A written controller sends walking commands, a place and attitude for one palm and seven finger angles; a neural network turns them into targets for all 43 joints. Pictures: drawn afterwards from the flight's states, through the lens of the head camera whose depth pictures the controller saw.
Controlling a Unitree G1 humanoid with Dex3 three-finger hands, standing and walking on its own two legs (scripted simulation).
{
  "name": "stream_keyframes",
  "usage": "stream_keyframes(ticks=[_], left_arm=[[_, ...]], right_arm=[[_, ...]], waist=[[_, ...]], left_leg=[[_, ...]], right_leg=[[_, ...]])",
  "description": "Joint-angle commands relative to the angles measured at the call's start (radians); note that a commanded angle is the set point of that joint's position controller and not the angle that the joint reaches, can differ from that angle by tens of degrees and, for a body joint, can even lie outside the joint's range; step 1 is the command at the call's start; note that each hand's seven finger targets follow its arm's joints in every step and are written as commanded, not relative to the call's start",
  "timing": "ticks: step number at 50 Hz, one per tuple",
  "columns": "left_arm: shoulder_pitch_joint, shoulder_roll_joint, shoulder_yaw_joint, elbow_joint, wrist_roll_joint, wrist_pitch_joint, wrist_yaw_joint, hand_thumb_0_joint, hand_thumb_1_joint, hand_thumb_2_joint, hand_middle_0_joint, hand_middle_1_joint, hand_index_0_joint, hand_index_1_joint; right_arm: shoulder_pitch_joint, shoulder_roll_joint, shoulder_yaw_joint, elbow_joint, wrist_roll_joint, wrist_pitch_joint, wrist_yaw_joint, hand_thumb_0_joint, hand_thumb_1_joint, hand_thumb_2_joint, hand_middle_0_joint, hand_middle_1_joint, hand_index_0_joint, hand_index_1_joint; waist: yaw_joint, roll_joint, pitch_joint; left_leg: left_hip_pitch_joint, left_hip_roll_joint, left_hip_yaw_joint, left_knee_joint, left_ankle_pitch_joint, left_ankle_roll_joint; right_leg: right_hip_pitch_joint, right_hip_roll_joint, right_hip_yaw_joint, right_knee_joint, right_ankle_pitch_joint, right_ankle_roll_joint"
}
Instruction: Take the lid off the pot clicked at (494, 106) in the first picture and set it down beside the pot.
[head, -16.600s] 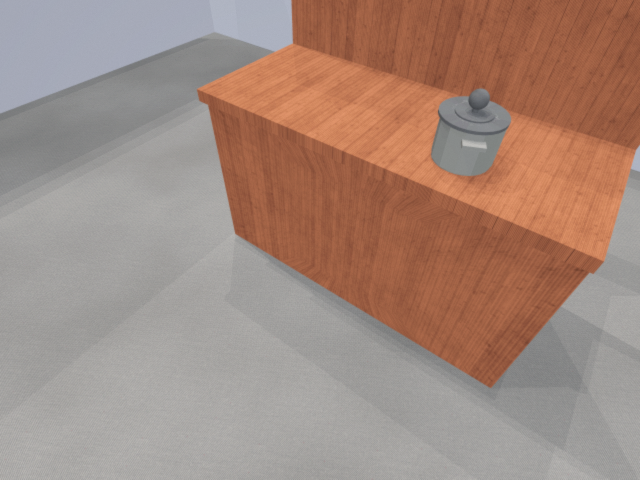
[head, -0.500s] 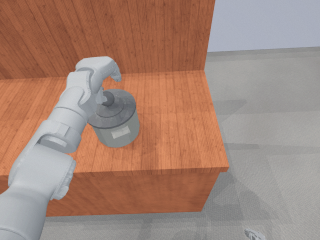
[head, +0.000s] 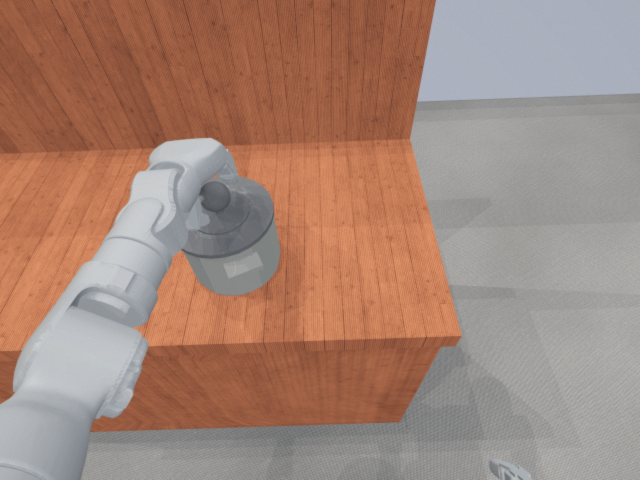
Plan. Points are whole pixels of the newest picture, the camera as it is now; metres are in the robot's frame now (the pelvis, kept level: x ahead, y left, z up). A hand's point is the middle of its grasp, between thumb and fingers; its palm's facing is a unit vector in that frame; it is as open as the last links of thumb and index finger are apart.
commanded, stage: lower the open fingers around the knob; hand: left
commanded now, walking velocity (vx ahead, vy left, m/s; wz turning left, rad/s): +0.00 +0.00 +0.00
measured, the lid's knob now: (214, 196) +0.49 +0.16 +0.07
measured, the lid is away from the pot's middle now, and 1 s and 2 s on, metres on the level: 0.00 0.00 0.00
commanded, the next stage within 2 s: close the fingers and squeeze the knob in 0.28 s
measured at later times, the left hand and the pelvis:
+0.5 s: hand (205, 202) +0.46 +0.16 +0.09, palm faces -0.33 -0.05 -0.94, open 10.2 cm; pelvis +0.00 +0.00 +0.00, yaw +0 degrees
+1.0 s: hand (205, 203) +0.45 +0.16 +0.09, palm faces -0.32 -0.05 -0.95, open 8.5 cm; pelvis +0.00 +0.00 +0.00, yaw +0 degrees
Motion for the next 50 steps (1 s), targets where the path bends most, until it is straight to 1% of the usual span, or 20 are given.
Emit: stream_keyframes(ticks=[1, 3, 4, 6, 7, 9, 10, 12, 19, 20, 21, 24, 29, 32, 34, 37, 43, 46, 48, 50], left_arm=[[-0.475, 0.205, 0.099, -0.134, 0.007, -0.015, 0.057, 0.0, -0.321, 1.444, -0.824, -0.081, -0.824, -0.081], [-0.5, 0.157, 0.06, -0.135, 0.009, -0.009, 0.065, 0.0, -0.321, 1.444, -0.824, -0.081, -0.824, -0.081], [-0.536, 0.206, 0.095, -0.182, 0.014, -0.015, 0.073, 0.0, -0.321, 1.444, -0.824, -0.081, -0.824, -0.081], [-0.561, 0.194, 0.085, -0.231, 0.014, -0.023, 0.084, 0.0, -0.321, 1.444, -0.824, -0.081, -0.824, -0.081], [-0.534, 0.177, 0.075, -0.165, 0.018, -0.014, 0.088, 0.0, -0.321, 1.444, -0.824, -0.081, -0.824, -0.081], [-0.522, 0.222, 0.112, -0.1, 0.017, 0.002, 0.097, 0.0, -0.321, 1.444, -0.824, -0.081, -0.824, -0.081], [-0.541, 0.245, 0.134, -0.141, 0.012, -0.003, 0.098, 0.0, -0.321, 1.444, -0.824, -0.081, -0.824, -0.081], [-0.565, 0.181, 0.073, -0.159, 0.019, 0.0, 0.097, 0.0, -0.321, 1.444, -0.824, -0.081, -0.824, -0.081], [-0.532, 0.194, 0.081, -0.091, 0.014, 0.007, 0.076, 0.0, -0.321, 1.444, -0.824, -0.081, -0.824, -0.081], [-0.556, 0.199, 0.089, -0.118, 0.015, -0.003, 0.073, 0.0, -0.168, 1.098, -0.601, -0.486, -0.601, -0.486], [-0.587, 0.165, 0.052, -0.152, 0.013, -0.01, 0.071, 0.0, -0.159, 1.099, -0.595, -0.518, -0.595, -0.518], [-0.536, 0.22, 0.106, -0.106, 0.023, -0.012, 0.083, 0.0, -0.13, 1.1, -0.582, -0.6, -0.582, -0.6], [-0.507, 0.157, 0.067, -0.115, 0.02, 0.001, 0.094, 0.0, -0.079, 1.095, -0.575, -0.707, -0.575, -0.707], [-0.516, 0.207, 0.103, -0.129, 0.02, 0.009, 0.097, 0.0, -0.047, 1.087, -0.576, -0.759, -0.576, -0.759], [-0.517, 0.218, 0.111, -0.167, 0.025, 0.01, 0.099, 0.0, -0.024, 1.081, -0.58, -0.79, -0.58, -0.79], [-0.477, 0.212, 0.101, -0.085, 0.023, 0.025, 0.092, 0.0, 0.01, 1.068, -0.587, -0.832, -0.587, -0.832], [-0.522, 0.208, 0.084, -0.133, 0.018, 0.013, 0.071, 0.0, 0.082, 1.034, -0.61, -0.9, -0.61, -0.9], [-0.522, 0.215, 0.098, -0.169, 0.021, -0.004, 0.07, 0.0, 0.119, 1.012, -0.624, -0.928, -0.624, -0.928], [-0.474, 0.165, 0.063, -0.083, 0.02, 0.008, 0.069, 0.0, 0.145, 0.996, -0.635, -0.944, -0.635, -0.944], [-0.498, 0.205, 0.097, -0.081, 0.01, 0.008, 0.069, 0.0, 0.172, 0.977, -0.647, -0.958, -0.647, -0.958]], right_arm=[[0.0, -0.129, -0.046, -0.098, 0.003, -0.018, 0.0, 0.0, -0.9, -0.9, 0.2, 0.3, 0.2, 0.3], [-0.005, -0.123, -0.047, -0.096, 0.002, -0.016, -0.001, 0.0, -0.9, -0.9, 0.2, 0.3, 0.2, 0.3], [-0.003, -0.129, -0.049, -0.094, 0.001, -0.015, -0.002, 0.0, -0.9, -0.9, 0.2, 0.3, 0.2, 0.3], [-0.006, -0.12, -0.052, -0.103, -0.003, -0.023, -0.001, 0.0, -0.9, -0.9, 0.2, 0.3, 0.2, 0.3], [0.002, -0.12, -0.049, -0.093, -0.002, -0.023, -0.003, 0.0, -0.9, -0.9, 0.2, 0.3, 0.2, 0.3], [0.009, -0.13, -0.046, -0.082, 0.001, -0.018, -0.008, 0.0, -0.9, -0.9, 0.2, 0.3, 0.2, 0.3], [0.001, -0.132, -0.044, -0.089, -0.002, -0.021, -0.01, 0.0, -0.9, -0.9, 0.2, 0.3, 0.2, 0.3], [-0.002, -0.123, -0.045, -0.09, 0.0, -0.027, -0.01, 0.0, -0.9, -0.9, 0.2, 0.3, 0.2, 0.3], [0.012, -0.132, -0.044, -0.088, 0.004, -0.026, -0.015, 0.0, -0.9, -0.9, 0.2, 0.3, 0.2, 0.3], [0.009, -0.131, -0.046, -0.091, 0.001, -0.029, -0.018, 0.0, -0.9, -0.9, 0.2, 0.3, 0.2, 0.3], [0.012, -0.128, -0.047, -0.092, 0.001, -0.033, -0.018, 0.0, -0.9, -0.9, 0.2, 0.3, 0.2, 0.3], [0.024, -0.129, -0.047, -0.087, 0.0, -0.036, -0.02, 0.0, -0.9, -0.9, 0.2, 0.3, 0.2, 0.3], [0.017, -0.126, -0.051, -0.086, -0.002, -0.034, -0.006, 0.0, -0.9, -0.9, 0.2, 0.3, 0.2, 0.3], [0.007, -0.129, -0.05, -0.091, -0.001, -0.032, -0.009, 0.0, -0.9, -0.9, 0.2, 0.3, 0.2, 0.3], [0.003, -0.125, -0.05, -0.097, -0.002, -0.036, -0.01, 0.0, -0.9, -0.9, 0.2, 0.3, 0.2, 0.3], [0.001, -0.132, -0.043, -0.086, 0.004, -0.027, -0.013, 0.0, -0.9, -0.9, 0.2, 0.3, 0.2, 0.3], [-0.008, -0.127, -0.044, -0.097, 0.006, -0.029, -0.025, 0.0, -0.9, -0.9, 0.2, 0.3, 0.2, 0.3], [-0.008, -0.123, -0.046, -0.104, 0.003, -0.032, -0.023, 0.0, -0.9, -0.9, 0.2, 0.3, 0.2, 0.3], [-0.005, -0.12, -0.042, -0.094, 0.005, -0.027, -0.023, 0.0, -0.9, -0.9, 0.2, 0.3, 0.2, 0.3], [-0.008, -0.13, -0.041, -0.094, 0.006, -0.023, -0.027, 0.0, -0.9, -0.9, 0.2, 0.3, 0.2, 0.3]], waist=[[-0.013, -0.059, -0.383], [-0.02, -0.065, -0.373], [-0.016, -0.047, -0.405], [-0.016, 0.002, -0.45], [-0.021, -0.022, -0.418], [-0.017, -0.08, -0.374], [-0.009, -0.066, -0.404], [-0.021, -0.023, -0.403], [-0.026, -0.068, -0.362], [-0.026, -0.067, -0.373], [-0.036, -0.045, -0.395], [-0.02, -0.043, -0.403], [-0.018, -0.041, -0.394], [-0.012, -0.065, -0.398], [-0.007, -0.038, -0.428], [-0.015, -0.084, -0.349], [-0.026, -0.067, -0.377], [-0.017, -0.036, -0.409], [-0.024, -0.069, -0.356], [-0.022, -0.088, -0.34]], left_leg=[[0.245, 0.045, -0.094, 0.01, 0.49, -0.007], [0.24, 0.042, -0.091, 0.009, 0.462, -0.006], [0.253, 0.046, -0.093, 0.007, 0.464, -0.007], [0.302, 0.046, -0.104, 0.014, 0.502, -0.01], [0.284, 0.044, -0.103, 0.015, 0.493, -0.011], [0.217, 0.042, -0.089, -0.002, 0.403, -0.008], [0.213, 0.039, -0.088, -0.006, 0.405, -0.006], [0.244, 0.041, -0.093, -0.005, 0.424, -0.01], [0.201, 0.037, -0.084, -0.011, 0.358, -0.002], [0.205, 0.038, -0.088, -0.009, 0.367, -0.001], [0.24, 0.039, -0.092, -0.008, 0.382, -0.001], [0.238, 0.038, -0.093, -0.005, 0.395, -0.004], [0.24, 0.044, -0.09, 0.002, 0.445, -0.008], [0.213, 0.039, -0.08, -0.002, 0.408, 0.0], [0.239, 0.04, -0.083, 0.002, 0.447, 0.0], [0.175, 0.039, -0.069, -0.009, 0.372, 0.0], [0.197, 0.032, -0.065, -0.01, 0.338, 0.007], [0.235, 0.036, -0.078, -0.002, 0.401, 0.004], [0.207, 0.035, -0.071, -0.001, 0.376, 0.002], [0.166, 0.034, -0.068, -0.013, 0.322, 0.003]], right_leg=[[0.086, 0.026, 0.024, 0.005, 0.35, -0.039], [0.074, 0.026, 0.022, 0.003, 0.339, -0.039], [0.083, 0.024, 0.025, 0.004, 0.34, -0.041], [0.078, 0.025, 0.027, 0.007, 0.334, -0.041], [0.065, 0.029, 0.022, 0.006, 0.331, -0.042], [0.086, 0.03, 0.024, 0.0, 0.313, -0.042], [0.114, 0.025, 0.029, 0.001, 0.332, -0.045], [0.086, 0.025, 0.024, 0.002, 0.322, -0.045], [0.092, 0.027, 0.028, -0.008, 0.304, -0.043], [0.091, 0.025, 0.029, -0.008, 0.305, -0.044], [0.08, 0.026, 0.028, -0.006, 0.304, -0.043], [0.091, 0.027, 0.029, -0.003, 0.306, -0.044], [0.081, 0.028, 0.024, 0.001, 0.332, -0.043], [0.123, 0.027, 0.032, -0.002, 0.352, -0.042], [0.13, 0.025, 0.034, 0.001, 0.372, -0.043], [0.122, 0.027, 0.033, -0.006, 0.351, -0.04], [0.132, 0.023, 0.04, -0.016, 0.341, -0.039], [0.129, 0.023, 0.04, -0.006, 0.352, -0.042], [0.104, 0.027, 0.032, -0.008, 0.338, -0.041], [0.117, 0.024, 0.037, -0.015, 0.322, -0.042]])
